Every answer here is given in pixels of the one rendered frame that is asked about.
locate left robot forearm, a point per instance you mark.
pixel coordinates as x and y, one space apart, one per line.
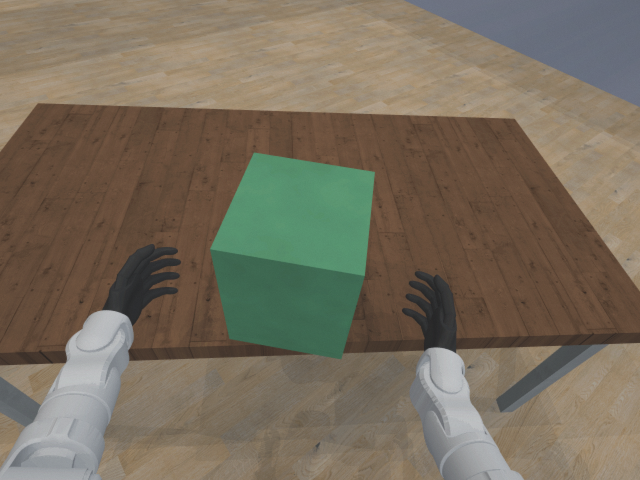
68 430

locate carton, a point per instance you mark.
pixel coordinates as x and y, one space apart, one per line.
290 254

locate robot left hand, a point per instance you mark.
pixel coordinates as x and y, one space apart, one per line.
130 293

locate robot right hand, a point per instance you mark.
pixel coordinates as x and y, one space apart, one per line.
439 328

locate table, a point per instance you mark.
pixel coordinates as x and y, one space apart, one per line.
82 187

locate right robot forearm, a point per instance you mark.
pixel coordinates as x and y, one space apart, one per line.
453 430

